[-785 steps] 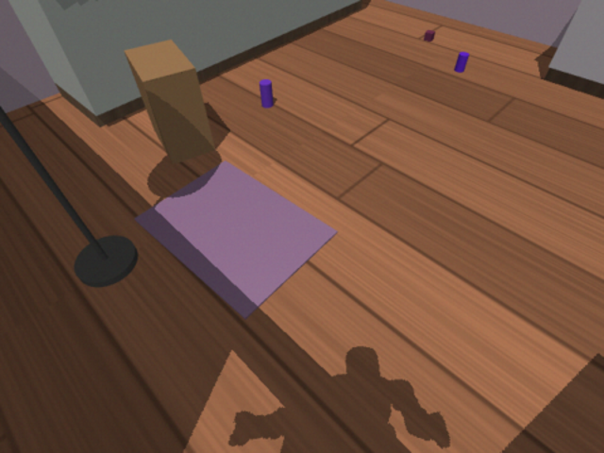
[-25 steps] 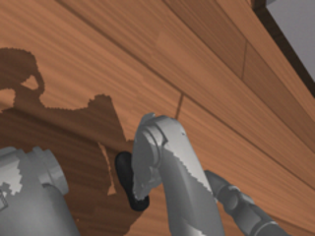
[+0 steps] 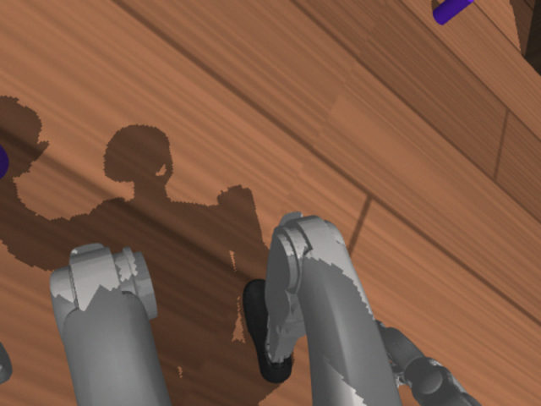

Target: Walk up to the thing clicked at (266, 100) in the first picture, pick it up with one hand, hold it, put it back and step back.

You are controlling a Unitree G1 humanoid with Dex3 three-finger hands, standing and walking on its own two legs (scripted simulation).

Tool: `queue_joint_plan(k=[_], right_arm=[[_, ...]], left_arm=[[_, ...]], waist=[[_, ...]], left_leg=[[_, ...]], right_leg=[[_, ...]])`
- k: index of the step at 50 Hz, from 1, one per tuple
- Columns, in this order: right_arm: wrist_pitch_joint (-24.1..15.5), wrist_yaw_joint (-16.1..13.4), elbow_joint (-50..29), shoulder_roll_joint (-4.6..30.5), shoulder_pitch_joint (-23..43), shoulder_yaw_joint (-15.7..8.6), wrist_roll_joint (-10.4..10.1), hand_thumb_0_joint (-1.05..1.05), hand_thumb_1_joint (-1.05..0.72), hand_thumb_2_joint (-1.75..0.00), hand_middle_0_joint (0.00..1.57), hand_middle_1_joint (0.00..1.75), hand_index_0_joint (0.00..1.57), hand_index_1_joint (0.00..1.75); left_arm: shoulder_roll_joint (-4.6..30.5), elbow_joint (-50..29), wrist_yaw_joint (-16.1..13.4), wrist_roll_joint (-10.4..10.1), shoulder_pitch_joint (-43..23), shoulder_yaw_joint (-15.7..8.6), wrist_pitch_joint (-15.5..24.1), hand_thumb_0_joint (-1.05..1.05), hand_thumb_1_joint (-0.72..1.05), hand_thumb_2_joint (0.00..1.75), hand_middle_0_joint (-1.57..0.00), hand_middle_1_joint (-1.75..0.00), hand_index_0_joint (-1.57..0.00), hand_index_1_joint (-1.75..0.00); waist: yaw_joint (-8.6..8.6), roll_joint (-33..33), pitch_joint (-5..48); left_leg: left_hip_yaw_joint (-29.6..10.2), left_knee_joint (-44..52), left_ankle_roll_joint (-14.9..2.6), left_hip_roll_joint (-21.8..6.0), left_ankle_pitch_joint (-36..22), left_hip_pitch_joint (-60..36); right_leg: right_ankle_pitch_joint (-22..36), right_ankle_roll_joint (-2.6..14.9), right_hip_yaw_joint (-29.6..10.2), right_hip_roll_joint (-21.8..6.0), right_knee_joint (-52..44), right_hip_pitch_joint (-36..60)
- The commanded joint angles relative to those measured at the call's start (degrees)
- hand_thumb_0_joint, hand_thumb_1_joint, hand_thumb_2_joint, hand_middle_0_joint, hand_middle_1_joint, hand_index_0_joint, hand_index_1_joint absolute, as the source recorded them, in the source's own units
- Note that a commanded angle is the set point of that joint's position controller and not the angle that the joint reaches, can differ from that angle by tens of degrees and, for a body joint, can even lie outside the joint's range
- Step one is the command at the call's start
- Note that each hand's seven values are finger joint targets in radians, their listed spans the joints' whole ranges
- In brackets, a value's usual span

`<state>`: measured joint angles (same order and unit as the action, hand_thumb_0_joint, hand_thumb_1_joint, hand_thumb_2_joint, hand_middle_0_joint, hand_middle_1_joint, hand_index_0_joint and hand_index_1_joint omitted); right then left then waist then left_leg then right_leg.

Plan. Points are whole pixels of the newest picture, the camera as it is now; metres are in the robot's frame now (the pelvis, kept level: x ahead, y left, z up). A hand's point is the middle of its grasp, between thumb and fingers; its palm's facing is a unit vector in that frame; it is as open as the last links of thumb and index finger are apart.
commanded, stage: settle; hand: left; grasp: from the side
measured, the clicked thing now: out of the picture +0.45 +0.34 -0.13
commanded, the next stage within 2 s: lift in 1.36 s
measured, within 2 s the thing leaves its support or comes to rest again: neither
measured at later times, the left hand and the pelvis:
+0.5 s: hand out of the picture +0.46 +0.35 -0.02, palm faces +0.40 -0.91 -0.09, open 10.6 cm; pelvis +0.01 -0.01 +0.03, yaw +5 degrees
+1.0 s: hand out of the picture +0.47 +0.33 +0.01, palm faces +0.40 -0.91 -0.07, open 10.6 cm; pelvis +0.01 -0.02 +0.04, yaw +6 degrees
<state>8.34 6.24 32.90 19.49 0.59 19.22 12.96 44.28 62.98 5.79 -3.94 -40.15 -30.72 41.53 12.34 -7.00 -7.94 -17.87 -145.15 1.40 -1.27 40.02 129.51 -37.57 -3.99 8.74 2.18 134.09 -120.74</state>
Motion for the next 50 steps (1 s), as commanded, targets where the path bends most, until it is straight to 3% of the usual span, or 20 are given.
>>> queue_joint_plan(k=[1, 3, 6, 9, 10, 11, 12, 13, 15, 16, 17, 27, 29, 31, 35, 38, 40, 42, 43, 50], right_arm=[[-0.73, -0.69, -1.63, 16.42, -6.32, -8.34, -1.67, 0.0, -0.89, -0.9, 0.2, 0.3, 0.2, 0.3], [-0.82, -1.11, -1.57, 15.96, -6.42, -9.51, -2.34, 0.0, -0.88, -0.89, 0.2, 0.3, 0.2, 0.3], [-1.2, -1.15, -0.97, 14.86, -7.8, -10.96, -2.78, 0.0, -0.89, -0.89, 0.2, 0.3, 0.2, 0.3], [-1.66, -1.55, -0.84, 14.57, -8.99, -12.16, -3.55, 0.0, -0.89, -0.9, 0.2, 0.3, 0.2, 0.3], [-1.72, -1.58, -0.38, 14.37, -9.58, -12.26, -3.58, 0.0, -0.89, -0.9, 0.2, 0.3, 0.2, 0.3], [-1.72, -1.72, 0.15, 14.1, -10.56, -12.75, -3.67, 0.0, -0.89, -0.9, 0.2, 0.3, 0.2, 0.3], [-1.7, -1.88, -0.26, 14.01, -10.09, -13.01, -4.03, 0.0, -0.89, -0.9, 0.2, 0.3, 0.2, 0.3], [-1.67, -1.91, 0.08, 13.81, -11.06, -13.09, -4.03, 0.0, -0.88, -0.9, 0.2, 0.3, 0.2, 0.3], [-1.68, -2.13, 1.29, 13.36, -12.06, -13.74, -4.26, 0.0, -0.88, -0.9, 0.2, 0.3, 0.2, 0.3], [-1.66, -2.05, 0.97, 13.17, -11.94, -13.71, -4.46, 0.0, -0.88, -0.9, 0.2, 0.3, 0.2, 0.3], [-1.75, -2.02, 0.98, 13.09, -12.59, -14.0, -4.56, 0.0, -0.88, -0.9, 0.2, 0.3, 0.2, 0.3], [-2.1, -2.34, 1.3, 12.52, -14.25, -15.8, -5.69, 0.0, -0.89, -0.9, 0.2, 0.3, 0.2, 0.3], [-2.34, -2.47, 1.23, 12.31, -14.95, -16.2, -5.82, 0.0, -0.89, -0.9, 0.2, 0.3, 0.2, 0.3], [-2.27, -2.56, 1.13, 11.98, -14.87, -16.47, -6.18, 0.0, -0.88, -0.9, 0.2, 0.3, 0.2, 0.3], [-2.76, -2.95, 1.82, 11.22, -15.27, -16.83, -5.88, 0.0, -0.89, -0.9, 0.2, 0.3, 0.2, 0.3], [-2.93, -3.16, 1.65, 10.59, -14.85, -17.0, -5.92, 0.0, -0.9, -0.9, 0.2, 0.3, 0.2, 0.3], [-2.99, -3.34, 2.24, 10.68, -15.54, -17.27, -5.87, 0.0, -0.89, -0.9, 0.2, 0.3, 0.2, 0.3], [-3.09, -3.61, 2.4, 10.43, -15.75, -17.52, -6.02, 0.0, -0.89, -0.9, 0.2, 0.3, 0.2, 0.3], [-3.16, -3.61, 2.45, 10.37, -15.46, -17.4, -6.12, 0.0, -0.9, -0.9, 0.2, 0.3, 0.2, 0.3], [-3.45, -3.72, 2.83, 10.23, -16.18, -17.94, -6.26, 0.0, -0.9, -0.9, 0.2, 0.3, 0.2, 0.3]], left_arm=[[8.55, -13.6, 0.37, -3.26, -14.53, -0.71, 2.15, 0.0, 0.17, 1.29, -1.3, -1.48, -1.32, -1.48], [12.87, -18.52, 0.21, -2.29, -17.14, -2.06, 2.08, 0.0, 0.17, 1.29, -1.27, -1.46, -1.29, -1.46], [9.93, -23.08, 0.74, -1.79, -20.82, 0.7, 1.69, 0.0, 0.15, 1.26, -1.26, -1.44, -1.28, -1.44], [9.59, -20.41, 1.02, -2.17, -17.24, -0.42, 0.32, 0.0, 0.11, 1.24, -1.22, -1.4, -1.23, -1.41], [10.6, -23.42, 1.03, -2.32, -21.04, -0.53, 0.37, 0.0, 0.12, 1.23, -1.21, -1.39, -1.23, -1.39], [11.85, -25.53, 0.82, -2.17, -21.55, -1.67, 0.24, 0.0, 0.12, 1.23, -1.21, -1.39, -1.22, -1.39], [9.49, -21.99, 1.06, -1.96, -19.13, -0.15, -0.63, 0.0, 0.09, 1.23, -1.21, -1.39, -1.22, -1.4], [9.01, -23.76, 1.07, -2.25, -20.15, -0.45, -0.71, 0.0, 0.11, 1.23, -1.2, -1.39, -1.22, -1.4], [10.91, -25.64, 0.72, -2.01, -21.55, -2.12, -1.15, 0.0, 0.1, 1.25, -1.21, -1.4, -1.22, -1.41], [8.33, -22.52, 0.86, -2.11, -20.46, -0.9, -1.67, 0.0, 0.1, 1.25, -1.22, -1.4, -1.23, -1.41], [7.82, -23.37, 0.93, -2.48, -20.3, -1.72, -1.81, 0.0, 0.09, 1.25, -1.22, -1.4, -1.23, -1.41], [5.57, -17.65, 3.46, -2.08, -18.29, -2.24, -4.51, 0.0, 0.0, 1.24, -1.19, -1.38, -1.2, -1.39], [8.37, -22.94, 3.53, -2.46, -22.36, -4.16, -4.27, 0.0, 0.0, 1.23, -1.19, -1.37, -1.2, -1.38], [6.5, -21.22, 3.72, -2.47, -21.07, -3.21, -4.72, 0.0, -0.02, 1.24, -1.18, -1.37, -1.18, -1.39], [8.84, -23.97, 3.13, -2.02, -24.64, -4.4, -4.41, 0.0, -0.02, 1.23, -1.17, -1.35, -1.17, -1.37], [7.27, -22.65, 2.42, -1.52, -23.7, -3.45, -4.5, 0.0, -0.06, 1.23, -1.16, -1.35, -1.16, -1.37], [9.44, -25.25, 2.03, -1.23, -25.64, -4.69, -4.14, 0.0, -0.04, 1.22, -1.16, -1.34, -1.16, -1.35], [9.11, -24.44, 1.83, -1.08, -25.36, -4.82, -4.43, 0.0, 0.0, 1.22, -1.14, -1.32, -1.14, -1.34], [6.33, -20.8, 1.89, -1.15, -23.24, -3.57, -4.95, 0.0, -0.01, 1.22, -1.16, -1.34, -1.17, -1.36], [6.55, -20.46, 1.51, -0.44, -24.42, -4.03, -5.35, 0.0, 0.01, 1.27, -1.19, -1.38, -1.19, -1.4]], waist=[[2.43, 24.63, 37.42], [0.38, 26.01, 39.83], [0.9, 27.96, 41.67], [-0.27, 27.0, 43.82], [0.09, 28.44, 45.14], [-0.84, 29.11, 47.93], [-0.75, 28.64, 46.9], [-0.56, 29.37, 47.42], [-1.83, 30.69, 48.91], [-0.99, 29.72, 47.1], [-1.18, 28.74, 48.04], [-1.7, 22.84, 49.65], [-2.48, 23.05, 53.56], [-2.78, 23.28, 52.98], [-2.93, 22.24, 54.51], [-3.06, 21.5, 53.86], [-3.7, 23.63, 54.79], [-3.57, 22.09, 54.4], [-2.85, 21.9, 52.5], [-3.31, 21.2, 52.22]], left_leg=[[6.71, 19.39, -1.16, -1.97, -4.43, -23.58], [7.52, 20.37, -1.3, -1.86, -2.75, -24.62], [8.4, 21.59, -1.19, -1.67, -2.01, -26.82], [9.45, 21.95, -1.32, -1.41, -3.64, -28.17], [9.45, 22.08, -1.21, -1.35, -4.76, -28.76], [9.7, 21.92, -1.15, -1.36, -6.75, -30.73], [9.7, 22.55, -1.07, -1.3, -7.26, -31.0], [9.66, 22.74, -0.89, -1.3, -8.91, -32.02], [10.11, 23.15, -0.84, -1.21, -10.58, -33.77], [10.01, 23.63, -0.84, -1.1, -10.72, -32.59], [9.89, 23.68, -0.86, -1.13, -12.04, -33.35], [11.36, 24.3, -1.64, -0.68, -13.46, -30.93], [11.8, 24.0, -1.79, -0.6, -14.37, -31.7], [12.07, 24.83, -1.7, -0.59, -13.92, -31.98], [13.49, 23.72, -2.35, -0.56, -12.5, -29.98], [13.89, 24.64, -2.4, -0.56, -10.06, -28.63], [13.71, 25.47, -2.04, -0.64, -10.44, -30.36], [13.77, 25.46, -2.26, -0.68, -10.22, -29.62], [13.63, 25.91, -2.22, -0.65, -10.16, -29.52], [13.9, 26.82, -2.21, -0.58, -9.81, -29.93]], right_leg=[[8.53, 5.07, 5.36, 1.55, -10.31, 14.66], [6.89, 5.34, 4.52, 1.41, -11.11, 14.15], [6.18, 5.68, 3.47, 1.04, -11.41, 13.01], [7.15, 5.68, 2.41, 0.74, -12.5, 13.95], [7.97, 5.75, 2.25, 0.6, -11.98, 13.98], [9.47, 5.82, 1.78, 0.59, -12.08, 15.0], [9.44, 5.97, 1.65, 0.31, -11.98, 13.25], [10.58, 5.95, 1.69, 0.15, -11.9, 13.8], [11.37, 6.16, 1.11, 0.09, -11.98, 13.72], [11.25, 6.12, 1.3, -0.1, -11.88, 13.08], [12.32, 6.01, 1.31, -0.14, -12.17, 13.75], [12.94, 5.54, 0.6, -0.68, -14.15, 16.94], [13.86, 5.43, 0.08, -0.66, -14.22, 18.74], [13.12, 5.53, -0.09, -0.75, -14.41, 18.29], [13.21, 4.97, -1.84, -0.72, -16.25, 21.64], [10.94, 4.92, -2.3, -0.74, -17.23, 22.37], [10.82, 5.25, -2.18, -0.72, -16.94, 21.33], [10.63, 5.1, -2.26, -0.6, -17.46, 21.74], [10.56, 5.23, -1.96, -0.81, -17.36, 20.69], [9.97, 5.41, -1.84, -0.76, -17.98, 20.06]])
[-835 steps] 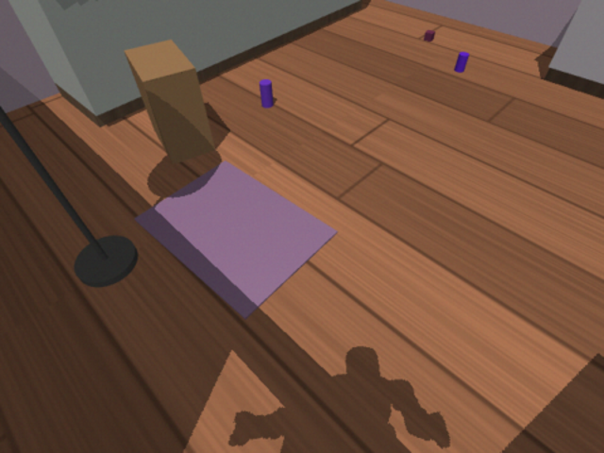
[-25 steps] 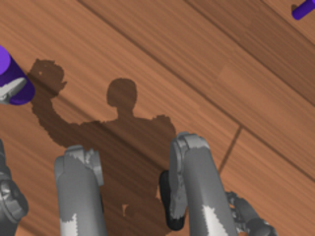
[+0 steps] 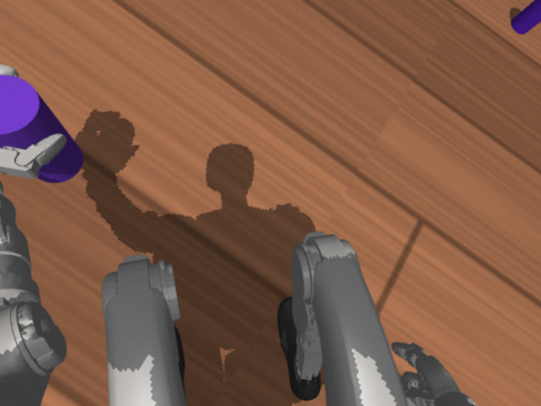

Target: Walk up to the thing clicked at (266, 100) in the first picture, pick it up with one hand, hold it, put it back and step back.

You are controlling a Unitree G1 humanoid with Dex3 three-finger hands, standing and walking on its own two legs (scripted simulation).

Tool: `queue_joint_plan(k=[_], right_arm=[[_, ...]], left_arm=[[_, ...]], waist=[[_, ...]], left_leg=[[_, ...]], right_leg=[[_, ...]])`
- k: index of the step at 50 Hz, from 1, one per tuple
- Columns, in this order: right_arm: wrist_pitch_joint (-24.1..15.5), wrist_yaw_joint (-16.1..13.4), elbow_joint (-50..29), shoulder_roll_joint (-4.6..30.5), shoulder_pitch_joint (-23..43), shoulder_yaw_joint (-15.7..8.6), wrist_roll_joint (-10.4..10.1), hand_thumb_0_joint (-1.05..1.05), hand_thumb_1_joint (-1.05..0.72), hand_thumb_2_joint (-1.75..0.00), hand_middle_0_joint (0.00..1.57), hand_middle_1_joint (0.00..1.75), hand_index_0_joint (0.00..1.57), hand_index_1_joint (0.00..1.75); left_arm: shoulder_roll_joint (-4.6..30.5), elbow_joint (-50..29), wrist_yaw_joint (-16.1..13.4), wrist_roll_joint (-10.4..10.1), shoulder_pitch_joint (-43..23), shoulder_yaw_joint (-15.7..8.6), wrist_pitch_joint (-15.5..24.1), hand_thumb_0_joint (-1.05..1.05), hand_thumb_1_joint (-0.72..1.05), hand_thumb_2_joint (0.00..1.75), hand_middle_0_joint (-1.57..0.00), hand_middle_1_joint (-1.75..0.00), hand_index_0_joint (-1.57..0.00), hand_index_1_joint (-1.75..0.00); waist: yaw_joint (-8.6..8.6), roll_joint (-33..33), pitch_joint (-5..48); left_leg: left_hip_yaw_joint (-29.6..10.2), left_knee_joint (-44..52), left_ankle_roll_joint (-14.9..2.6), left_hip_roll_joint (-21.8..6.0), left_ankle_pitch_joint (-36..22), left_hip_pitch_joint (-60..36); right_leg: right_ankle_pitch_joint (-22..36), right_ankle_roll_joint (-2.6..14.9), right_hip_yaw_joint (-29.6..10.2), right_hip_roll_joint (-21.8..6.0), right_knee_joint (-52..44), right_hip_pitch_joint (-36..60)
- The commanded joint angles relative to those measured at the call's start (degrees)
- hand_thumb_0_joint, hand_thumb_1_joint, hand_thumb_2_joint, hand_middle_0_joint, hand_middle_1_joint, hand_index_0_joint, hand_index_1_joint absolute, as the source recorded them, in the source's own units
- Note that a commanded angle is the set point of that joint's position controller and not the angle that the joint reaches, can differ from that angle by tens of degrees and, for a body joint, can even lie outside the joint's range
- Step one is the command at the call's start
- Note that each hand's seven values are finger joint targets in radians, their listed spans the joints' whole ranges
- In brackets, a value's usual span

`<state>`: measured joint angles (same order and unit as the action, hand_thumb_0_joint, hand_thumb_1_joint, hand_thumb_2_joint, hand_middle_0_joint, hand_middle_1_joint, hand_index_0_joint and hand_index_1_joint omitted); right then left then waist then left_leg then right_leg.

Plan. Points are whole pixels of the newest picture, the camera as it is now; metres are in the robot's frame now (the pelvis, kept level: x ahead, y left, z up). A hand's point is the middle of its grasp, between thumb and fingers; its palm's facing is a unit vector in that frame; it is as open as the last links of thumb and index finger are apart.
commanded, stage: settle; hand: left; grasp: from the side
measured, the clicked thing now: (33, 136) +0.49 +0.29 -0.07
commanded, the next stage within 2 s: lift in 0.36 s
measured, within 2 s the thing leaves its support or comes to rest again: neither
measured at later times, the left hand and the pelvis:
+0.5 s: hand (6, 117) +0.48 +0.29 -0.01, palm faces +0.30 -0.95 -0.08, open 10.6 cm; pelvis +0.00 +0.00 +0.01, yaw +1 degrees
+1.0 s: hand out of the picture +0.45 +0.28 +0.06, palm faces +0.26 -0.96 -0.08, open 10.6 cm; pelvis +0.01 +0.00 +0.07, yaw +3 degrees
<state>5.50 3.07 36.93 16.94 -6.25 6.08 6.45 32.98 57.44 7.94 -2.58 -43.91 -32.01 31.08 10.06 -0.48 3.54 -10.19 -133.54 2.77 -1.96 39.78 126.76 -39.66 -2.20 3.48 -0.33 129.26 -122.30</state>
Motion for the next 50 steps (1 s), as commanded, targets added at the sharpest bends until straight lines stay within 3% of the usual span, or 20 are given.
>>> queue_joint_plan(k=[1, 4, 8, 10, 13, 16, 19, 24, 27, 35, 38, 39, 42, 43, 44, 45, 46, 47, 49, 50], right_arm=[[-0.67, -0.56, -1.36, 12.81, -8.95, -4.92, 0.09, 0.0, -0.9, -0.9, 0.2, 0.3, 0.2, 0.3], [-0.94, -0.59, -1.2, 12.97, -9.87, -5.43, 0.01, 0.0, -0.9, -0.9, 0.2, 0.3, 0.2, 0.3], [-1.1, -0.52, -1.13, 12.97, -9.84, -5.54, -0.22, 0.0, -0.89, -0.9, 0.2, 0.3, 0.2, 0.3], [-1.08, -0.63, -1.05, 13.08, -9.92, -5.79, -0.19, 0.0, -0.89, -0.9, 0.2, 0.3, 0.2, 0.3], [-1.14, -0.66, -1.0, 12.5, -10.29, -5.81, -0.2, 0.0, -0.89, -0.9, 0.2, 0.3, 0.2, 0.3], [-1.29, -0.87, -0.37, 12.31, -10.45, -6.02, -0.21, 0.0, -0.89, -0.9, 0.2, 0.3, 0.2, 0.3], [-1.28, -0.74, -0.29, 11.88, -10.79, -6.09, -0.15, 0.0, -0.89, -0.9, 0.2, 0.3, 0.2, 0.3], [-1.27, -0.82, 0.06, 11.78, -10.36, -6.17, -0.26, 0.0, -0.93, -0.9, 0.2, 0.3, 0.2, 0.3], [-1.39, -0.86, -0.15, 11.85, -10.4, -6.45, -0.51, 0.0, -0.93, -0.9, 0.2, 0.3, 0.2, 0.3], [-2.02, -1.48, -1.21, 11.73, -10.95, -7.93, -1.91, 0.0, -0.93, -0.9, 0.2, 0.3, 0.2, 0.3], [-2.15, -1.92, -1.78, 11.63, -11.22, -8.53, -2.54, 0.0, -0.92, -0.9, 0.2, 0.3, 0.2, 0.3], [-2.13, -2.02, -2.09, 11.48, -10.89, -8.56, -2.76, 0.0, -0.92, -0.9, 0.2, 0.3, 0.2, 0.3], [-2.76, -2.55, -2.32, 10.8, -10.96, -9.1, -3.24, 0.0, -0.93, -0.9, 0.2, 0.3, 0.2, 0.3], [-2.89, -2.67, -2.59, 10.58, -10.59, -9.06, -3.49, 0.0, -0.93, -0.9, 0.2, 0.3, 0.2, 0.3], [-3.14, -2.82, -2.4, 10.55, -10.68, -9.25, -3.55, 0.0, -0.93, -0.9, 0.2, 0.3, 0.2, 0.3], [-3.18, -2.9, -2.85, 10.25, -10.7, -9.31, -3.68, 0.0, -0.93, -0.9, 0.2, 0.3, 0.2, 0.3], [-3.43, -3.02, -3.35, 10.46, -10.27, -9.49, -4.08, 0.0, -0.93, -0.9, 0.2, 0.3, 0.2, 0.3], [-3.58, -3.1, -4.19, 9.95, -9.6, -9.31, -4.37, 0.0, -0.92, -0.9, 0.2, 0.3, 0.2, 0.3], [-3.78, -3.34, -4.53, 9.82, -10.02, -9.83, -4.72, 0.0, -0.92, -0.9, 0.2, 0.3, 0.2, 0.3], [-3.83, -3.35, -5.08, 9.87, -9.8, -9.95, -4.98, 0.0, -0.92, -0.9, 0.2, 0.3, 0.2, 0.3]], left_arm=[[16.04, -13.7, -0.52, -1.74, -19.83, -1.67, 4.85, 0.0, 0.01, 1.27, -1.2, -1.38, -1.2, -1.4], [16.99, -13.84, -0.46, -1.56, -20.3, -2.5, 4.59, 0.0, 0.02, 1.29, -1.2, -1.39, -1.2, -1.41], [14.83, -13.62, 0.2, -1.65, -20.73, -0.5, 4.21, 0.0, 0.05, 1.31, -1.2, -1.39, -1.21, -1.41], [17.21, -15.94, -0.1, -1.45, -22.8, -1.7, 4.36, 0.0, 0.06, 1.31, -1.22, -1.4, -1.22, -1.42], [14.98, -15.63, -0.28, -1.92, -22.69, -0.97, 4.33, 0.0, 0.08, 1.32, -1.22, -1.41, -1.22, -1.43], [18.66, -19.32, -1.08, -1.5, -25.27, -2.57, 5.06, 0.0, 0.05, 1.34, -1.22, -1.42, -1.22, -1.44], [15.17, -16.71, -0.98, -1.49, -23.72, -0.73, 4.81, 0.0, 0.05, 1.35, -1.23, -1.43, -1.23, -1.45], [15.0, -14.57, -1.31, -0.8, -23.08, -0.65, 4.73, 0.0, 0.08, 1.26, -1.27, -1.46, -1.3, -1.44], [15.91, -13.92, -0.92, -1.28, -21.33, -2.1, 4.82, 0.0, 0.02, 1.3, -1.3, -1.52, -1.33, -1.5], [14.34, -18.36, 2.07, -3.3, -20.65, -1.31, 3.21, 0.0, 0.04, 1.28, -1.29, -1.49, -1.32, -1.48], [15.6, -23.91, 1.72, -4.16, -20.97, -2.59, 2.73, 0.0, 0.06, 1.28, -1.29, -1.5, -1.33, -1.48], [13.22, -21.4, 1.89, -4.32, -17.69, -1.42, 2.09, 0.0, 0.06, 1.29, -1.29, -1.51, -1.33, -1.49], [13.41, -26.85, 1.76, -4.61, -18.42, -0.8, 1.32, 0.0, 0.04, 1.28, -1.29, -1.5, -1.33, -1.48], [9.89, -23.68, 1.99, -4.87, -15.14, 0.96, 0.59, 0.0, 0.04, 1.27, -1.28, -1.49, -1.32, -1.47], [11.95, -28.56, 1.84, -4.93, -17.27, 0.28, 0.65, 0.0, 0.02, 1.26, -1.27, -1.48, -1.31, -1.46], [9.28, -25.42, 1.81, -4.9, -14.37, 1.59, -0.09, 0.0, 0.02, 1.26, -1.27, -1.48, -1.31, -1.46], [8.97, -25.03, 1.68, -5.3, -11.65, 1.06, -0.72, 0.0, 0.02, 1.26, -1.28, -1.49, -1.32, -1.47], [7.05, -25.53, 1.74, -5.48, -10.41, 2.64, -1.0, 0.0, 0.03, 1.26, -1.28, -1.49, -1.32, -1.46], [9.05, -32.08, 1.04, -5.82, -11.25, 1.19, -1.18, 0.0, 0.01, 1.26, -1.29, -1.49, -1.33, -1.47], [7.36, -33.14, 1.14, -6.07, -9.23, 2.7, -1.71, 0.0, 0.01, 1.26, -1.28, -1.48, -1.32, -1.46]], waist=[[-0.44, 14.76, 39.24], [-0.48, 13.89, 40.47], [-0.26, 15.38, 40.7], [-0.98, 16.9, 43.08], [-0.55, 16.38, 43.06], [-1.45, 16.79, 44.03], [-0.75, 16.23, 44.32], [-1.06, 16.14, 41.47], [-1.74, 13.75, 41.75], [-2.44, 13.08, 46.74], [-4.14, 14.39, 48.07], [-3.71, 14.26, 46.81], [-3.59, 12.36, 47.47], [-3.22, 11.34, 45.87], [-4.15, 12.06, 47.02], [-3.14, 11.13, 46.08], [-4.16, 9.97, 45.23], [-3.55, 9.76, 44.04], [-5.34, 10.49, 46.58], [-5.36, 11.75, 47.35]], left_leg=[[5.96, 15.76, -3.54, 0.18, -9.45, -27.51], [6.19, 15.71, -3.67, 0.15, -9.99, -28.11], [5.94, 16.9, -3.36, 0.19, -10.89, -30.64], [5.85, 17.01, -3.18, 0.2, -12.22, -32.72], [6.11, 17.21, -3.29, 0.33, -11.96, -32.44], [6.77, 17.24, -3.41, 0.4, -11.05, -32.18], [6.43, 17.51, -3.34, 0.43, -12.44, -33.26], [6.55, 18.63, -3.25, 0.47, -11.12, -32.48], [7.09, 18.54, -3.57, 0.66, -9.62, -31.0], [7.71, 20.89, -3.88, 0.87, -10.93, -33.99], [7.71, 23.07, -3.59, 0.89, -10.03, -36.5], [7.56, 23.9, -3.55, 0.92, -9.93, -37.1], [8.1, 24.44, -4.06, 0.87, -9.23, -36.83], [7.85, 25.36, -4.02, 0.91, -9.64, -37.09], [7.97, 25.51, -4.03, 0.76, -10.3, -38.15], [7.77, 26.38, -4.1, 0.77, -10.51, -38.31], [7.58, 27.2, -4.1, 0.67, -11.03, -38.9], [7.54, 27.98, -4.13, 0.69, -10.35, -38.23], [7.71, 29.83, -4.05, 0.61, -10.91, -41.25], [7.31, 31.33, -3.84, 0.7, -11.48, -43.74]], right_leg=[[11.73, 3.76, 3.73, 1.64, -13.15, 19.91], [12.36, 3.61, 3.53, 1.68, -13.79, 21.19], [12.62, 3.87, 3.71, 1.36, -13.65, 19.77], [13.32, 4.05, 3.42, 1.23, -13.33, 19.47], [13.43, 3.83, 3.18, 1.03, -13.98, 20.72], [12.71, 3.79, 2.46, 1.15, -14.66, 21.61], [13.51, 3.92, 2.59, 1.08, -14.73, 21.19], [12.12, 4.11, 2.76, 1.02, -14.97, 19.94], [10.99, 3.91, 2.49, 1.22, -16.03, 21.34], [12.38, 3.83, 1.44, 0.84, -18.27, 25.95], [11.09, 4.07, 1.11, 0.76, -19.9, 26.41], [10.94, 4.07, 1.17, 0.64, -20.37, 26.43], [10.92, 3.73, 0.07, 0.67, -23.33, 29.24], [11.2, 3.76, 0.22, 0.55, -23.79, 29.09], [11.71, 3.81, -0.17, 0.61, -24.31, 29.54], [11.89, 3.72, 0.0, 0.48, -25.09, 30.49], [12.0, 3.84, 0.14, 0.55, -25.63, 30.35], [11.56, 3.84, 0.24, 0.5, -26.27, 30.54], [11.76, 3.96, -0.28, 0.54, -28.08, 32.89], [12.05, 4.18, -0.15, 0.34, -28.44, 32.93]])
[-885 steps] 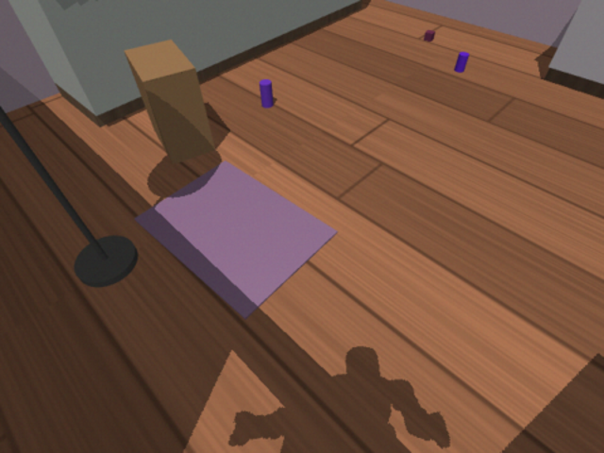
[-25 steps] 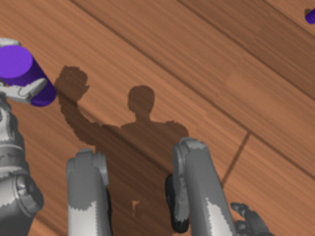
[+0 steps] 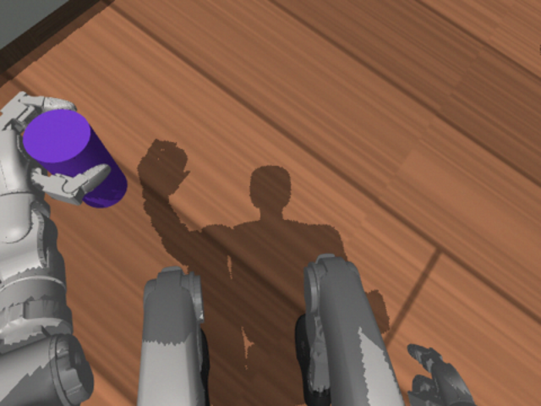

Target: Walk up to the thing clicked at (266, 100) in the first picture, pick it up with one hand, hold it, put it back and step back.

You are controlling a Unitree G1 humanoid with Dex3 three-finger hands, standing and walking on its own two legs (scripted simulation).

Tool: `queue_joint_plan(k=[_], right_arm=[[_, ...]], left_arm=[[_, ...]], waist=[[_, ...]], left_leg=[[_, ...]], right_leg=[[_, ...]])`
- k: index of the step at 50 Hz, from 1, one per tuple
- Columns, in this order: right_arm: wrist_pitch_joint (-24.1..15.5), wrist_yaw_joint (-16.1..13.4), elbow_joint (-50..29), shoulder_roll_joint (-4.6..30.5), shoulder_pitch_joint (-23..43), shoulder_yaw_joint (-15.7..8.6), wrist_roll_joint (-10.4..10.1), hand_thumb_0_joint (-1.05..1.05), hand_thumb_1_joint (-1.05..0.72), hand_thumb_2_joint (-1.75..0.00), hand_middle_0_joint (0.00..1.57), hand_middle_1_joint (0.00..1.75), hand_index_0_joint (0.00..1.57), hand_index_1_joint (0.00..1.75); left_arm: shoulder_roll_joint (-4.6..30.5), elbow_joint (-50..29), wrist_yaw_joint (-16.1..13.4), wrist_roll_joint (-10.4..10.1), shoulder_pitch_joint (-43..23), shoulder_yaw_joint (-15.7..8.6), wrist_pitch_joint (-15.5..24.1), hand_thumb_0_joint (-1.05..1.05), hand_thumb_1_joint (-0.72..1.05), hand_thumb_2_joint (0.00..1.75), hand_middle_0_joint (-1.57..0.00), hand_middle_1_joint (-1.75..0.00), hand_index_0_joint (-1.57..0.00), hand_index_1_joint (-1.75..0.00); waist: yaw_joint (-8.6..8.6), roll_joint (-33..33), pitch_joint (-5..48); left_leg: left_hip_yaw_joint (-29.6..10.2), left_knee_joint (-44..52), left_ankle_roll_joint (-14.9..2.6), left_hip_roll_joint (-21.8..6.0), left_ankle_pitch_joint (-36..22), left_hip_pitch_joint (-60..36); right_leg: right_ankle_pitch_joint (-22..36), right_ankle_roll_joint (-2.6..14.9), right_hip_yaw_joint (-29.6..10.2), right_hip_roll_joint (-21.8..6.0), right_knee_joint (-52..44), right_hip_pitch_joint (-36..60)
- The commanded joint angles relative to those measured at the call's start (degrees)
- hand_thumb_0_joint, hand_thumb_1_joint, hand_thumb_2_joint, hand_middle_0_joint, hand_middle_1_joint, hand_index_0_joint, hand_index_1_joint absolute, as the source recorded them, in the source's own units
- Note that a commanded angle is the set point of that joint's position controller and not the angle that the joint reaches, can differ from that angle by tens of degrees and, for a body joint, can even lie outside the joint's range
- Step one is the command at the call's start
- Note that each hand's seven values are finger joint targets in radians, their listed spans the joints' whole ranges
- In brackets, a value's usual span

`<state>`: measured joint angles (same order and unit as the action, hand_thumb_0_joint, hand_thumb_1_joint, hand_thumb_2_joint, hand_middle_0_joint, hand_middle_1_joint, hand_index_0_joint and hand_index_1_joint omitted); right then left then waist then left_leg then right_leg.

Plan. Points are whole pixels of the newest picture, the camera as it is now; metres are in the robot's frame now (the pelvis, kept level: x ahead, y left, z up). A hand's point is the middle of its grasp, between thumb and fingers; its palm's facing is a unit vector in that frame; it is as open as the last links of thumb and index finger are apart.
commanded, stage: lift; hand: left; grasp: from the side
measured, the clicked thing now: (84, 165) +0.46 +0.25 -0.05
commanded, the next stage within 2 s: hold in 1.66 s
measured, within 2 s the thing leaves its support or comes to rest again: neither
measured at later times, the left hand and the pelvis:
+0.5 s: hand out of the picture +0.42 +0.23 +0.17, palm faces +0.21 -0.97 -0.08, open 10.6 cm; pelvis +0.03 +0.01 +0.15, yaw +2 degrees
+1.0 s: hand out of the picture +0.41 +0.21 +0.27, palm faces +0.21 -0.98 -0.06, open 10.6 cm; pelvis +0.06 +0.01 +0.25, yaw +3 degrees
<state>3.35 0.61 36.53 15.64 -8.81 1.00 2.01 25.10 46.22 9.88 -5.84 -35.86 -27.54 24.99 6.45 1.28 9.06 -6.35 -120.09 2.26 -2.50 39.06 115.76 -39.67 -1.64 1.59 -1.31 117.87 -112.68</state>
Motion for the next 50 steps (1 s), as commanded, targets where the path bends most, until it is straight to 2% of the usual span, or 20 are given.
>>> queue_joint_plan(k=[1, 2, 11, 13, 15, 18, 22, 25, 26, 27, 30, 32, 34, 35, 38, 40, 41, 45, 47, 50], right_arm=[[-1.8, -1.09, -4.59, 10.86, -7.46, -4.97, -0.65, 0.0, -0.92, -0.9, 0.2, 0.3, 0.2, 0.3], [-1.93, -1.2, -5.0, 10.78, -7.25, -4.93, -1.0, 0.0, -0.92, -0.9, 0.2, 0.3, 0.2, 0.3], [-3.14, -2.55, -6.07, 8.82, -6.09, -5.33, -2.41, 0.0, -0.91, -0.9, 0.2, 0.3, 0.2, 0.3], [-3.45, -2.74, -6.24, 8.38, -5.32, -5.19, -2.67, 0.0, -0.92, -0.9, 0.2, 0.3, 0.2, 0.3], [-3.83, -2.92, -5.89, 8.0, -5.7, -5.3, -2.75, 0.0, -0.92, -0.9, 0.2, 0.3, 0.2, 0.3], [-4.38, -3.23, -6.04, 7.28, -5.27, -5.11, -3.14, 0.0, -0.92, -0.9, 0.2, 0.3, 0.2, 0.3], [-4.86, -3.71, -6.14, 6.55, -4.73, -4.63, -3.48, 0.0, -0.92, -0.9, 0.2, 0.3, 0.2, 0.3], [-5.28, -4.05, -5.64, 6.11, -4.84, -4.43, -3.39, 0.0, -0.92, -0.9, 0.2, 0.3, 0.2, 0.3], [-5.49, -4.1, -5.47, 5.86, -5.16, -4.33, -3.35, 0.0, -0.91, -0.9, 0.2, 0.3, 0.2, 0.3], [-5.83, -4.12, -5.5, 5.61, -5.11, -4.14, -3.29, 0.0, -0.91, -0.9, 0.2, 0.3, 0.2, 0.3], [-6.13, -4.18, -4.57, 5.39, -5.73, -4.02, -2.91, 0.0, -0.91, -0.9, 0.2, 0.3, 0.2, 0.3], [-6.38, -4.05, -5.23, 5.36, -5.27, -4.07, -2.8, 0.0, -0.92, -0.9, 0.2, 0.3, 0.2, 0.3], [-6.44, -3.86, -5.09, 5.45, -5.47, -4.18, -2.82, 0.0, -0.91, -0.9, 0.2, 0.3, 0.2, 0.3], [-6.39, -3.65, -5.32, 5.5, -5.44, -4.21, -2.62, 0.0, -0.91, -0.9, 0.2, 0.3, 0.2, 0.3], [-6.46, -3.25, -5.6, 5.14, -5.46, -3.97, -2.55, 0.0, -0.91, -0.9, 0.2, 0.3, 0.2, 0.3], [-6.48, -3.09, -5.16, 5.2, -5.74, -3.95, -2.51, 0.0, -0.91, -0.9, 0.2, 0.3, 0.2, 0.3], [-6.61, -3.08, -5.32, 5.0, -5.33, -3.78, -2.47, 0.0, -0.92, -0.9, 0.2, 0.3, 0.2, 0.3], [-6.64, -3.19, -5.27, 4.94, -5.16, -3.61, -2.19, 0.0, -0.92, -0.9, 0.2, 0.3, 0.2, 0.3], [-6.53, -3.33, -5.34, 4.69, -5.58, -3.6, -2.01, 0.0, -0.92, -0.9, 0.2, 0.3, 0.2, 0.3], [-6.35, -3.48, -4.92, 4.73, -6.01, -3.59, -1.83, 0.0, -0.92, -0.9, 0.2, 0.3, 0.2, 0.3]], left_arm=[[16.67, -27.29, -1.14, -3.0, -19.81, -2.27, 4.31, 0.0, 0.01, 1.25, -1.27, -1.48, -1.32, -1.46], [13.89, -24.98, -1.28, -3.18, -16.94, -0.45, 3.33, 0.0, 0.01, 1.25, -1.26, -1.47, -1.31, -1.45], [9.19, -35.38, -5.48, -3.33, -7.25, 2.5, -1.52, 0.0, 0.03, 1.24, -1.23, -1.44, -1.27, -1.42], [5.51, -35.87, -5.75, -3.79, -4.24, 5.55, -2.43, 0.0, 0.02, 1.24, -1.24, -1.45, -1.28, -1.43], [7.62, -41.52, -6.7, -3.78, -5.08, 4.48, -2.83, 0.0, 0.03, 1.23, -1.25, -1.44, -1.29, -1.42], [3.5, -41.84, -7.72, -4.19, 0.86, 7.87, -4.48, 0.0, -0.01, 1.23, -1.23, -1.44, -1.27, -1.42], [1.19, -40.78, -9.64, -4.03, 5.19, 8.89, -5.82, 0.0, -0.01, 1.22, -1.23, -1.43, -1.27, -1.41], [3.51, -44.55, -10.37, -4.04, 1.83, 7.32, -4.76, 0.0, -0.01, 1.21, -1.23, -1.42, -1.27, -1.4], [0.73, -40.45, -10.19, -3.79, 5.46, 9.83, -5.14, 0.0, 0.0, 1.22, -1.22, -1.42, -1.26, -1.41], [1.26, -44.9, -10.24, -3.92, 2.07, 10.29, -4.52, 0.0, -0.01, 1.22, -1.22, -1.42, -1.26, -1.4], [-0.98, -36.15, -10.28, -3.07, 7.79, 11.39, -4.98, 0.0, 0.04, 1.21, -1.22, -1.4, -1.25, -1.38], [-0.38, -39.83, -10.07, -3.12, 3.41, 11.7, -4.16, 0.0, 0.01, 1.21, -1.23, -1.4, -1.26, -1.39], [-2.13, -36.95, -9.74, -2.99, 5.57, 13.13, -4.36, 0.0, 0.0, 1.2, -1.23, -1.4, -1.26, -1.39], [-0.71, -38.52, -9.8, -2.83, 5.07, 11.97, -3.88, 0.0, -0.01, 1.2, -1.23, -1.4, -1.26, -1.39], [-3.24, -37.22, -9.74, -2.36, 7.69, 14.55, -3.52, 0.0, 0.04, 1.2, -1.22, -1.38, -1.25, -1.37], [-1.98, -37.8, -10.2, -2.74, 7.65, 12.72, -2.88, 0.0, 0.04, 1.2, -1.24, -1.39, -1.27, -1.38], [-1.81, -41.24, -10.12, -3.27, 3.97, 13.14, -2.12, 0.0, 0.04, 1.21, -1.24, -1.39, -1.27, -1.38], [-4.67, -35.28, -10.73, -3.06, 7.44, 14.27, -1.92, 0.0, 0.03, 1.21, -1.25, -1.39, -1.27, -1.39], [-2.39, -40.52, -11.67, -2.51, 3.54, 13.48, -0.85, 0.0, 0.03, 1.21, -1.24, -1.39, -1.27, -1.38], [-3.46, -41.03, -11.94, -2.32, 5.01, 14.81, -0.66, 0.0, 0.04, 1.2, -1.22, -1.37, -1.24, -1.36]], waist=[[-1.99, 10.76, 42.64], [-1.53, 10.57, 41.46], [-2.62, 8.17, 38.56], [-2.17, 7.72, 36.41], [-2.96, 8.94, 38.03], [-2.63, 5.34, 34.76], [-2.76, 3.62, 29.74], [-3.38, 4.51, 29.09], [-2.46, 3.14, 28.43], [-2.84, 4.46, 27.82], [-2.85, 2.81, 24.46], [-3.04, 4.09, 24.02], [-3.14, 3.32, 22.26], [-3.7, 4.92, 23.24], [-3.84, 4.21, 21.21], [-4.35, 4.35, 21.81], [-4.26, 5.37, 21.91], [-3.51, 2.88, 19.1], [-3.93, 3.33, 20.37], [-4.35, 4.14, 20.84]], left_leg=[[3.35, 18.9, -3.21, 1.12, -10.03, -34.23], [2.74, 20.57, -3.06, 0.99, -10.36, -36.45], [2.33, 29.1, -3.19, 0.7, -13.2, -45.67], [2.11, 31.13, -3.15, 0.6, -13.36, -48.26], [2.39, 32.95, -3.06, 0.66, -15.8, -51.61], [2.53, 36.41, -3.3, 0.74, -15.92, -53.52], [2.17, 41.79, -3.12, 0.72, -16.07, -56.9], [2.26, 44.86, -2.95, 0.72, -17.61, -60.47], [2.51, 45.33, -3.11, 0.72, -19.26, -61.61], [2.79, 46.43, -2.92, 0.86, -19.04, -62.71], [3.08, 48.82, -3.03, 0.77, -22.62, -65.07], [3.38, 51.02, -2.86, 0.9, -21.95, -66.9], [3.45, 53.06, -2.69, 0.73, -21.9, -68.87], [3.35, 54.3, -2.5, 0.68, -21.83, -70.29], [2.93, 57.33, -2.11, 0.52, -21.52, -73.17], [2.79, 58.73, -1.92, 0.44, -22.9, -75.24], [3.27, 58.99, -1.99, 0.75, -22.76, -75.17], [3.57, 61.19, -2.18, 0.57, -23.65, -76.47], [3.97, 62.32, -2.25, 0.85, -23.26, -77.46], [4.1, 63.67, -1.93, 0.88, -24.69, -80.69]], right_leg=[[11.43, 3.65, 1.62, 1.44, -18.0, 23.85], [11.72, 3.67, 1.69, 1.23, -18.79, 23.89], [14.48, 3.17, 1.03, 1.17, -28.48, 33.8], [14.93, 3.12, 1.03, 1.17, -30.74, 35.08], [16.78, 3.08, 0.87, 1.22, -32.76, 38.57], [18.09, 2.68, 0.78, 1.33, -37.27, 43.85], [18.7, 2.61, 0.97, 1.46, -41.92, 48.38], [20.17, 2.64, 0.88, 1.56, -44.61, 52.2], [21.83, 2.49, 0.81, 1.56, -45.75, 53.52], [21.7, 2.63, 0.71, 1.6, -46.67, 54.17], [24.9, 2.49, 0.75, 1.53, -49.41, 57.27], [24.72, 2.55, 0.64, 1.47, -51.64, 59.5], [24.51, 2.53, 0.8, 1.35, -53.57, 60.74], [24.2, 2.63, 0.99, 1.44, -54.17, 61.46], [23.53, 2.62, 1.61, 1.55, -56.24, 62.84], [24.39, 2.69, 1.82, 1.66, -57.0, 64.72], [24.67, 2.64, 1.59, 1.55, -57.56, 65.45], [25.99, 2.47, 1.77, 1.69, -59.7, 67.42], [26.12, 2.27, 1.38, 1.46, -61.09, 70.32], [26.9, 2.44, 1.45, 1.54, -62.07, 71.32]])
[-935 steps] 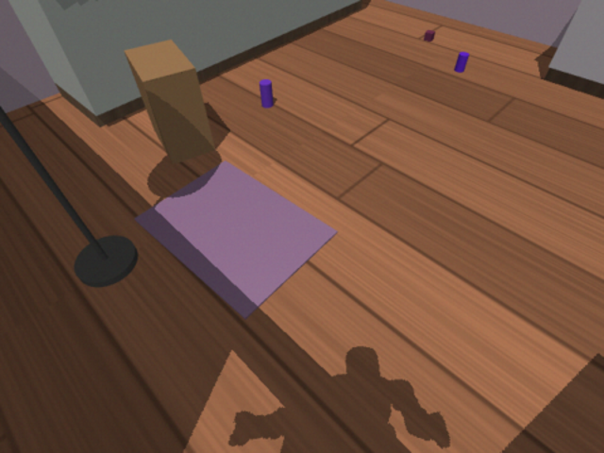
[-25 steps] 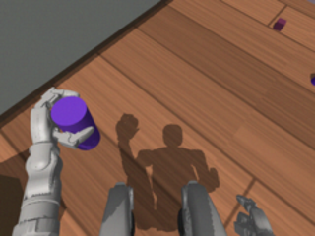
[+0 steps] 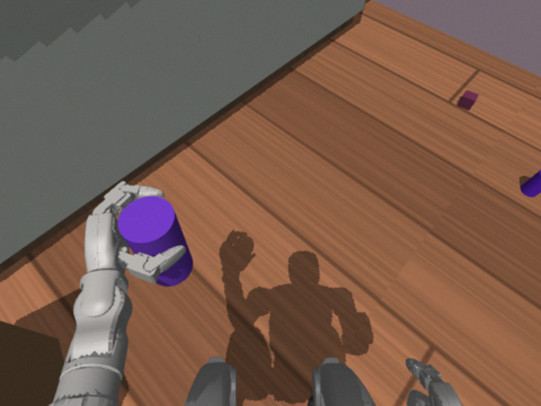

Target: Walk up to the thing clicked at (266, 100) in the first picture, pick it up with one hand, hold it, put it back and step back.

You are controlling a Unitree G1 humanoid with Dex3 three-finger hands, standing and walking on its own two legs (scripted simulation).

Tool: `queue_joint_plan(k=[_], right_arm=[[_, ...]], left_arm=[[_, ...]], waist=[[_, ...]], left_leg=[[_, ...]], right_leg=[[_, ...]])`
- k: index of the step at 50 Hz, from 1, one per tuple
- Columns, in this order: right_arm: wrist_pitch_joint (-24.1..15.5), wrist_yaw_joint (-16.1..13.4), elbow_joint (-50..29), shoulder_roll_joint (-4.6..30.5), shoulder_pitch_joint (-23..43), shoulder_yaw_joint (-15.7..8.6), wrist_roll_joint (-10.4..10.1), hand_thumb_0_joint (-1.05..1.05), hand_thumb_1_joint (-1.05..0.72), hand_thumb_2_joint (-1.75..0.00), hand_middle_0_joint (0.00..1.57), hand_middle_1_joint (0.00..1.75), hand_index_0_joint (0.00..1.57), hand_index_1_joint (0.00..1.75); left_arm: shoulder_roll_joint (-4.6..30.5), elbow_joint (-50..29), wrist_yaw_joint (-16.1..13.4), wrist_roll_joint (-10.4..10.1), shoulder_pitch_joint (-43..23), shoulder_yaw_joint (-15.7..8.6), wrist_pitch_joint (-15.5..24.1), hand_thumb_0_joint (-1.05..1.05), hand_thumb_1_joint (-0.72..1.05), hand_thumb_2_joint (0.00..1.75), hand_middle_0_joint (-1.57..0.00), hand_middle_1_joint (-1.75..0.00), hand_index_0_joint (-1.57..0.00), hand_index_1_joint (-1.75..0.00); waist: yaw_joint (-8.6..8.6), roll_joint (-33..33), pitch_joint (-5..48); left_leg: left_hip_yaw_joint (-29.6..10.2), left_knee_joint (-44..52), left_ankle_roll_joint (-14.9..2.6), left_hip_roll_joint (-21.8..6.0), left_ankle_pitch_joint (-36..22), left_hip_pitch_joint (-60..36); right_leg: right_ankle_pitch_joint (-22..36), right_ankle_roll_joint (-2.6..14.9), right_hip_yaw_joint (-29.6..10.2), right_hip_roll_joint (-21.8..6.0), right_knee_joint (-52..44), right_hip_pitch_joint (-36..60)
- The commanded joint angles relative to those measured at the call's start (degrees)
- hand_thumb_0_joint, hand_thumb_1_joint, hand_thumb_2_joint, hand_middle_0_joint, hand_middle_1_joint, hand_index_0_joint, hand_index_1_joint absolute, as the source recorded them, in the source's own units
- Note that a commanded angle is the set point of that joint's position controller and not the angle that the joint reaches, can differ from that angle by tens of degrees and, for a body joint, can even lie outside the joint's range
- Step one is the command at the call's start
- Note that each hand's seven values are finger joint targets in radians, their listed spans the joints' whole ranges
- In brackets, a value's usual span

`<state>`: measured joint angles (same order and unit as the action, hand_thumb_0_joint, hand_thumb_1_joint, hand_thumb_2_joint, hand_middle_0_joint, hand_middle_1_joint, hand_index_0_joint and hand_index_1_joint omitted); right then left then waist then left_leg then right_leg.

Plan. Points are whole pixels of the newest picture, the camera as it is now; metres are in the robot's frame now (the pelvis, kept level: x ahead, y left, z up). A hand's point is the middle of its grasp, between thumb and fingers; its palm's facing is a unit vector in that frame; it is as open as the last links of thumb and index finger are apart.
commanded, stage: lift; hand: left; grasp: from the side
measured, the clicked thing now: (160, 245) +0.36 +0.18 -0.01
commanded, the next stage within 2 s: hold in 0.66 s
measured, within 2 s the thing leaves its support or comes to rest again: neither
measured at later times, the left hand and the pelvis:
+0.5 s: hand (155, 218) +0.36 +0.16 +0.07, palm faces +0.17 -0.98 -0.04, open 10.6 cm; pelvis +0.02 -0.01 +0.03, yaw +0 degrees
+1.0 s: hand (152, 212) +0.36 +0.16 +0.08, palm faces +0.18 -0.98 -0.04, open 10.5 cm; pelvis +0.02 -0.01 +0.05, yaw +0 degrees
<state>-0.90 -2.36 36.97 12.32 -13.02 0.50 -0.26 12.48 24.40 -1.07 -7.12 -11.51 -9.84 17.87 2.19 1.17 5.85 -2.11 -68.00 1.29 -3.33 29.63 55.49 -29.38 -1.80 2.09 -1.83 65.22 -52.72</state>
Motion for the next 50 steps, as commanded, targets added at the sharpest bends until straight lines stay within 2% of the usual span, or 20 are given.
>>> queue_joint_plan(k=[1, 4, 10, 11, 12, 16, 19, 26, 28, 30, 34, 35, 36, 37, 40, 44, 46, 47, 48, 50], right_arm=[[-1.95, -0.67, -5.37, 7.93, -1.83, -2.96, 0.45, 0.0, -0.92, -0.9, 0.2, 0.3, 0.2, 0.3], [-1.93, -0.91, -5.11, 7.85, -1.84, -3.04, 0.4, 0.0, -0.92, -0.9, 0.2, 0.3, 0.2, 0.3], [-1.57, -0.82, -5.26, 7.43, -1.13, -3.07, 0.53, 0.0, -0.91, -0.9, 0.2, 0.3, 0.2, 0.3], [-1.62, -0.78, -5.24, 7.48, -1.22, -3.2, 0.52, 0.0, -0.91, -0.9, 0.2, 0.3, 0.2, 0.3], [-1.45, -0.77, -5.09, 7.22, -0.93, -3.03, 0.59, 0.0, -0.91, -0.9, 0.2, 0.3, 0.2, 0.3], [-1.16, -0.64, -5.95, 7.28, -0.86, -3.04, 0.7, 0.0, -0.91, -0.9, 0.2, 0.3, 0.2, 0.3], [-1.1, -0.47, -5.98, 7.14, -0.75, -3.12, 0.79, 0.0, -0.92, -0.9, 0.2, 0.3, 0.2, 0.3], [-0.83, -0.8, -5.54, 7.18, -0.94, -2.96, 0.92, 0.0, -0.93, -0.9, 0.2, 0.3, 0.2, 0.3], [-0.78, -0.96, -5.04, 7.25, -0.97, -3.24, 0.89, 0.0, -0.92, -0.9, 0.2, 0.3, 0.2, 0.3], [-0.58, -0.81, -5.62, 7.14, -0.4, -3.12, 0.98, 0.0, -0.92, -0.9, 0.2, 0.3, 0.2, 0.3], [-0.5, -0.66, -5.73, 7.22, 0.01, -3.29, 0.77, 0.0, -0.92, -0.9, 0.2, 0.3, 0.2, 0.3], [-0.34, -0.62, -5.72, 7.42, 0.0, -3.37, 0.76, 0.0, -0.92, -0.9, 0.2, 0.3, 0.2, 0.3], [-0.28, -0.58, -5.37, 7.19, -0.6, -3.32, 0.81, 0.0, -0.92, -0.9, 0.2, 0.3, 0.2, 0.3], [-0.22, -0.47, -5.67, 7.13, -0.29, -3.13, 0.88, 0.0, -0.92, -0.9, 0.2, 0.3, 0.2, 0.3], [-0.3, -0.48, -5.66, 7.4, 0.03, -3.45, 0.76, 0.0, -0.92, -0.9, 0.2, 0.3, 0.2, 0.3], [-0.05, -0.17, -6.31, 7.48, 0.75, -3.51, 0.89, 0.0, -0.92, -0.9, 0.2, 0.3, 0.2, 0.3], [-0.1, -0.3, -6.04, 7.35, 0.63, -3.55, 0.82, 0.0, -0.93, -0.9, 0.2, 0.3, 0.2, 0.3], [0.02, -0.38, -5.96, 6.96, 0.75, -3.28, 0.89, 0.0, -0.93, -0.9, 0.2, 0.3, 0.2, 0.3], [-0.13, -0.38, -6.18, 7.11, 0.81, -3.35, 0.8, 0.0, -0.93, -0.9, 0.2, 0.3, 0.2, 0.3], [-0.3, -0.32, -6.18, 7.32, 0.92, -3.4, 0.87, 0.0, -0.93, -0.9, 0.2, 0.3, 0.2, 0.3]], left_arm=[[8.0, -17.74, -0.76, -1.35, -17.87, -2.28, 6.32, 0.0, 0.07, 1.2, -1.22, -1.36, -1.24, -1.36], [8.94, -19.58, -0.89, -1.35, -19.74, -2.36, 6.01, 0.0, 0.05, 1.18, -1.21, -1.36, -1.24, -1.35], [6.21, -15.22, -1.48, -1.16, -16.68, -1.39, 5.3, 0.0, 0.06, 1.22, -1.22, -1.38, -1.24, -1.38], [7.09, -16.84, -1.67, -1.37, -17.89, -2.57, 5.69, 0.0, 0.07, 1.22, -1.22, -1.38, -1.24, -1.37], [5.47, -12.48, -1.41, -1.12, -14.67, -1.53, 5.32, 0.0, 0.07, 1.21, -1.21, -1.36, -1.23, -1.36], [5.43, -13.92, -1.21, -1.2, -15.17, -1.49, 6.01, 0.0, 0.09, 1.22, -1.2, -1.37, -1.22, -1.36], [7.37, -17.25, -1.39, -1.18, -16.76, -2.82, 6.96, 0.0, 0.07, 1.22, -1.22, -1.38, -1.24, -1.38], [4.24, -15.81, -1.32, -1.75, -14.99, -0.27, 6.88, 0.0, 0.03, 1.19, -1.19, -1.34, -1.21, -1.35], [6.93, -18.5, -1.7, -1.23, -17.34, -1.83, 7.3, 0.0, 0.04, 1.2, -1.2, -1.35, -1.22, -1.36], [4.47, -14.04, -1.19, -1.12, -13.26, -0.5, 6.82, 0.0, 0.05, 1.19, -1.2, -1.35, -1.22, -1.35], [6.81, -19.03, -1.27, -1.95, -16.76, -2.77, 7.77, 0.0, 0.1, 1.21, -1.21, -1.36, -1.23, -1.36], [5.25, -13.52, -1.11, -1.76, -11.96, -2.3, 7.04, 0.0, 0.09, 1.21, -1.22, -1.37, -1.24, -1.37], [6.56, -18.09, -1.12, -1.69, -14.79, -2.22, 7.48, 0.0, 0.09, 1.22, -1.22, -1.37, -1.24, -1.37], [4.27, -14.23, -0.92, -1.74, -12.59, -1.18, 7.09, 0.0, 0.09, 1.23, -1.23, -1.38, -1.25, -1.38], [6.19, -17.33, -0.86, -1.52, -15.94, -1.9, 7.5, 0.0, 0.1, 1.13, -1.21, -1.35, -1.24, -1.34], [3.86, -13.03, -1.16, -1.31, -12.34, -1.27, 7.22, 0.0, 0.1, 1.15, -1.23, -1.36, -1.25, -1.36], [7.76, -21.33, -1.81, -1.56, -18.1, -3.68, 8.32, 0.0, 0.09, 1.14, -1.23, -1.35, -1.24, -1.35], [4.82, -15.71, -1.55, -1.45, -12.58, -1.81, 7.51, 0.0, 0.1, 1.13, -1.22, -1.34, -1.24, -1.34], [5.64, -19.09, -1.48, -1.6, -14.65, -1.74, 7.77, 0.0, 0.11, 1.12, -1.21, -1.33, -1.23, -1.33], [3.8, -15.35, -1.27, -1.56, -12.36, -0.77, 7.38, 0.0, 0.1, 1.12, -1.22, -1.35, -1.24, -1.34]], waist=[[0.25, 3.52, 23.82], [0.21, 2.4, 23.29], [0.2, 1.19, 17.59], [-0.21, 2.09, 18.04], [0.13, 1.37, 17.53], [-0.26, 0.47, 18.62], [-0.94, 2.47, 19.25], [0.55, -0.34, 18.87], [0.01, 1.33, 18.56], [0.42, -0.77, 16.58], [-0.7, 1.43, 18.01], [-0.61, -0.25, 16.56], [-0.81, 1.3, 18.22], [0.08, -0.5, 17.01], [-0.05, 0.59, 16.14], [-0.21, 0.13, 14.8], [-0.89, 2.37, 16.8], [-0.4, 0.04, 15.44], [-0.28, 0.67, 15.55], [0.0, -0.72, 15.01]], left_leg=[[-0.24, 11.9, -0.93, 1.61, -16.44, -21.25], [0.54, 12.62, -1.3, 1.95, -17.64, -20.76], [0.76, 16.04, -1.11, 1.88, -15.25, -21.63], [0.88, 16.34, -1.02, 1.96, -15.11, -22.08], [0.7, 16.67, -0.9, 1.76, -15.81, -22.76], [0.89, 17.61, -0.92, 1.88, -18.75, -24.24], [1.03, 18.31, -0.83, 2.08, -19.24, -25.77], [1.83, 18.47, -1.38, 2.07, -22.35, -26.81], [2.13, 18.82, -1.26, 2.21, -22.3, -27.86], [2.0, 19.72, -1.28, 2.25, -21.0, -26.93], [2.36, 20.49, -1.06, 2.47, -21.49, -27.81], [2.23, 20.7, -1.1, 2.33, -22.1, -28.08], [2.5, 20.57, -1.07, 2.31, -23.44, -28.87], [2.37, 20.69, -1.18, 2.33, -23.57, -28.59], [2.63, 21.39, -1.2, 2.43, -22.7, -28.74], [2.43, 22.41, -0.96, 2.26, -22.4, -29.81], [2.64, 22.79, -0.86, 2.53, -21.24, -30.7], [2.5, 23.03, -1.02, 2.48, -20.78, -30.28], [2.78, 23.26, -1.07, 2.53, -20.41, -30.46], [2.43, 23.39, -1.08, 2.32, -21.55, -30.33]], right_leg=[[17.48, 2.59, 1.12, 2.2, -9.83, 11.99], [19.95, 2.09, 0.54, 2.01, -11.74, 16.07], [17.45, 2.16, 0.97, 2.27, -14.67, 16.48], [17.27, 2.19, 0.82, 2.12, -14.96, 16.92], [17.55, 2.24, 1.11, 2.2, -15.0, 16.74], [20.36, 2.18, 1.03, 2.34, -15.65, 19.9], [20.77, 2.18, 0.79, 2.19, -16.11, 21.14], [25.97, 1.4, 0.0, 2.1, -17.91, 24.52], [25.95, 1.42, -0.26, 1.88, -18.41, 24.55], [24.56, 1.39, 0.12, 2.05, -19.18, 25.07], [25.09, 1.42, -0.1, 1.86, -19.68, 27.11], [25.21, 1.43, 0.13, 2.07, -19.9, 26.9], [26.88, 1.42, -0.11, 1.99, -19.97, 27.58], [27.16, 1.36, 0.06, 2.06, -19.98, 27.67], [26.93, 1.24, -0.09, 1.94, -20.65, 27.67], [25.05, 1.58, 0.28, 2.26, -21.1, 27.0], [24.25, 1.49, 0.0, 2.02, -21.67, 28.28], [23.84, 1.33, 0.19, 2.13, -22.0, 28.31], [23.88, 1.27, -0.1, 2.05, -22.37, 28.46], [24.76, 1.34, 0.26, 2.28, -22.16, 28.87]])
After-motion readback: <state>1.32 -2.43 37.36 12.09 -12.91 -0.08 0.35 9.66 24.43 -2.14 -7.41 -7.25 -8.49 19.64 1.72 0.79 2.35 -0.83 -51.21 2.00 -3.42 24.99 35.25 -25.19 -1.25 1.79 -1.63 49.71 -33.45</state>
